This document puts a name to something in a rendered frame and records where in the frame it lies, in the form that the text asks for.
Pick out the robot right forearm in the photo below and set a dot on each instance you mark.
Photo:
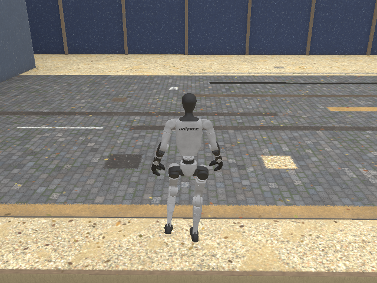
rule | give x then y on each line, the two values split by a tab
217	154

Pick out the robot right shin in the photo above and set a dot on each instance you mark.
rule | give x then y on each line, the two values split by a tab
196	216

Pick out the robot right hand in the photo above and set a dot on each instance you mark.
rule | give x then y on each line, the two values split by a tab
219	165

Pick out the left robot upper arm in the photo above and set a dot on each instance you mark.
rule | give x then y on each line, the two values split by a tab
170	124

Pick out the robot left forearm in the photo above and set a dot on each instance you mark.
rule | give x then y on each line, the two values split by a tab
158	156

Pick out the robot left hand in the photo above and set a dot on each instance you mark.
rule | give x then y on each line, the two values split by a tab
159	167

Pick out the right robot upper arm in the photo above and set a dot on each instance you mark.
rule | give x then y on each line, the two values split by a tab
210	134

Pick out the robot left shin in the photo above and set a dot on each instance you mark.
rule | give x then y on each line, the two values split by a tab
170	206

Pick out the robot shin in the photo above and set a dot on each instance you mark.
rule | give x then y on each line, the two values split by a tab
170	206
196	216

